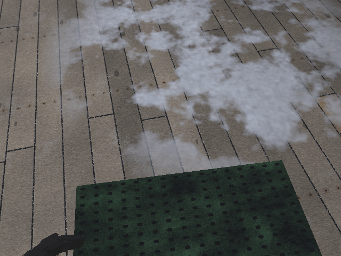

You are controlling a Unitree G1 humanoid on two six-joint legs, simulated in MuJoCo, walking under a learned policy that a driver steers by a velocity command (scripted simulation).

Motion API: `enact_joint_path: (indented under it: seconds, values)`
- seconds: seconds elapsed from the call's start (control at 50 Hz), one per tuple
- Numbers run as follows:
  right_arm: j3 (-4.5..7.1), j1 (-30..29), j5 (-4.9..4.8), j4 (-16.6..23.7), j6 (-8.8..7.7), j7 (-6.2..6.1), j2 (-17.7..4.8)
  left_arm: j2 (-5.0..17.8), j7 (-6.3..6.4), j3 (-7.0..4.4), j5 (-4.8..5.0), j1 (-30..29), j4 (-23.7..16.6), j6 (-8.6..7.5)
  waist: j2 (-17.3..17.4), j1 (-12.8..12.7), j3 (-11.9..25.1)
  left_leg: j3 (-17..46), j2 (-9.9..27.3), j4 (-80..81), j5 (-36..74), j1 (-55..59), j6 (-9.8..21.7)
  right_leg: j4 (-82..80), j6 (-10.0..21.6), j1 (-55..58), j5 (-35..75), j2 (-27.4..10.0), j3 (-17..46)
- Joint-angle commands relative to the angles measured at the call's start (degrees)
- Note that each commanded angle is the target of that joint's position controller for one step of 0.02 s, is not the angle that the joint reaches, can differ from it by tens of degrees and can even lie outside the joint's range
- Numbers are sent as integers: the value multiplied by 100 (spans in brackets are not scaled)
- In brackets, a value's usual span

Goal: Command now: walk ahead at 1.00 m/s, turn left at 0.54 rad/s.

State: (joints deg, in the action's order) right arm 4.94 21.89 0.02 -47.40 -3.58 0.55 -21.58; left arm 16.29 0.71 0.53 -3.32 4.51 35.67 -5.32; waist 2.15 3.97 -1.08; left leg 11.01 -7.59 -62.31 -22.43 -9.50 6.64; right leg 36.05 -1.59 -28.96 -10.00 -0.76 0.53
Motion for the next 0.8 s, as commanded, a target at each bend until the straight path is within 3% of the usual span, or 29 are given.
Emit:
enact_joint_path:
  seconds: [0.02,0.04,0.06,0.1,0.12,0.14,0.16,0.22,0.24,0.28,0.32,0.34,0.36,0.38,0.4,0.42,0.44,0.46,0.5,0.52,0.56,0.6,0.62,0.64,0.68,0.72,0.76,0.78,0.8]
  values:
    - [-152,-536,167,654,-74,65,-197,741,-24,-439,7,1407,202,38,-463,-837,764,-440,709,-1597,671,-3456,-54,-2118,1166,3547,-2768,-1856,3401]
    - [-155,-1259,306,808,-76,127,-154,610,-68,-393,30,1791,479,20,-264,-998,244,-373,867,-1069,651,-3177,-45,-2028,850,2930,-1166,-1346,2177]
    - [-223,-942,270,938,-17,211,49,622,-34,-386,6,1798,634,-7,-830,-649,409,-347,813,-1040,556,-3189,-103,-2117,1011,2862,-1381,-1415,2280]
    - [-298,-1070,289,1035,81,272,149,465,-71,-346,115,1877,850,-123,-873,-504,175,-224,897,-763,488,-3269,-175,-2450,1056,2503,-1222,-1348,2074]
    - [-325,-1232,274,1120,108,284,162,470,-104,-351,160,1892,929,-157,-726,-429,-55,-220,941,-518,509,-3500,-229,-2602,1100,2437,-924,-1364,1843]
    - [-344,-1577,298,1230,103,290,150,485,-111,-356,194,2060,990,-182,-497,-540,-179,-296,937,-256,693,-3613,-253,-2741,1066,2392,-602,-1265,1451]
    - [-409,-1781,304,1443,93,317,182,694,-105,-397,194,1976,1014,-204,-772,-414,-282,-338,1001,232,983,-3623,-287,-2961,1165,2183,-597,-1372,1380]
    - [-498,-2402,219,1623,58,452,134,789,-153,-412,236,1864,1064,-224,-546,-437,-539,-1106,959,1865,2018,-2511,-289,-3568,949,1546,423,-997,237]
    - [-531,-2504,201,1660,39,482,173,901,-174,-429,262,1976,1131,-234,-558,-439,-612,-1301,962,2201,2192,-2056,-200,-3720,951,1468,945,-1093,118]
    - [-528,-2643,228,1615,35,443,135,990,-202,-436,287,2270,1334,-214,-449,-484,-610,-1586,822,2556,2298,-1786,-23,-3579,912,2107,2457,-1094,-200]
    - [-456,-2156,288,1488,17,312,-32,1304,-151,-478,259,2366,1431,-171,-823,-181,-92,-1766,475,2666,1665,-1176,159,-2315,823,2873,5421,-1230,-454]
    - [-364,-1271,325,1219,21,225,-193,1395,-94,-493,239,2381,1492,-91,-922,270,433,-1795,270,2715,1355,-212,269,-1114,745,2906,6150,-1252,-593]
    - [-229,-115,353,821,26,123,-426,1362,-51,-471,250,2312,1469,-26,-827,814,1017,-1594,347,2886,1291,1198,381,441,644,2307,5605,-1051,-667]
    - [-66,656,445,636,19,3,-912,809,-58,-342,202,2485,1315,-3,-72,878,1687,-87,1649,2904,-325,2680,436,2665,655,932,2510,-643,-510]
    - [43,455,411,763,36,-29,-1286,223,-112,-217,409,2959,1029,-34,1499,238,2630,3195,3176,4032,-1821,3705,781,4721,539,-787,-1551,260,67]
    - [44,195,297,797,63,-29,-969,842,-61,-359,362,2186,949,-27,512,432,2059,3142,2970,4511,-1625,3166,677,5011,689,-1446,-1133,23,491]
    - [-44,-137,271,680,1,-42,-594,771,-78,-350,375,1738,876,-35,113,224,952,2024,2770,4517,-718,2210,622,4630,691,-1633,-608,-237,423]
    - [-87,-253,298,570,-75,-17,-332,576,-109,-298,358,1686,931,-9,-202,-11,404,1342,2581,4642,351,1394,534,4212,675,-1397,-468,-441,412]
    - [-150,-422,236,446,-193,-27,-72,347,-223,-259,218,1923,1078,200,68,-417,111,545,2318,5107,462,231,402,3823,575,-737,-468,-659,450]
    - [-210,-362,199,356,-269,6,165,288,-263,-281,203,1815,1125,302,-19,-469,-128,103,2161,5235,912,34,247,3683,581,-716,-441,-724,487]
    - [-178,-322,82,219,-375,24,83,163,-346,-269,178,1371,929,416,178,-539,-406,-464,2172,5623,1317,-10,190,3404,527,-1184,-63,-822,388]
    - [-204,-319,109,128,-425,39,180,89,-388,-236,210,678,656,412,159,-529,-664,-1349,1863,5752,2335,-15,56,2825,546,-1457,577,-743,139]
    - [-216,-357,112,120,-441,37,229,56,-414,-224,249,557,624,390,37,-552,-651,-1825,1660,5735,2828,18,-76,2484,587,-1393,969,-652,-21]
    - [-211,-362,109,109,-470,24,154,25,-465,-183,252,316,480,361,105,-577,-693,-2086,1681,5759,3284,-30,-135,1913,657,-1175,1318,-670,-201]
    - [-208,-158,52,5,-488,-40,70,57,-563,-156,248,-206,343,329,-172,-453,-781,-2485,1603,5956,4015,138,-303,963,821,-698,1875,-413,-717]
    - [-182,-13,36,-5,-496,-129,-234,50,-599,-142,265,-172,336,322,-10,-525,-540,-2688,1742,5471,6370,717,-510,544,1010,-179,2089,0,-1057]
    - [-74,25,106,26,-326,-265,-608,384,-541,-227,228,482,514,325,314,-910,-49,-2650,1902,4212,8475,1460,-625,384,1175,444,1331,487,-1296]
    - [-42,-147,152,72,-204,-311,-695,596,-485,-318,164,1466,804,300,313,-1389,385,-2568,1934,2945,8695,1278,-584,292,1249,1499,1144,724,-1192]
    - [-37,-385,188,144,-118,-326,-717,820,-388,-456,114,2770,1215,276,236,-1937,951,-2423,1933,1237,8131,848,-527,11,1419,2824,1245,736,-774]
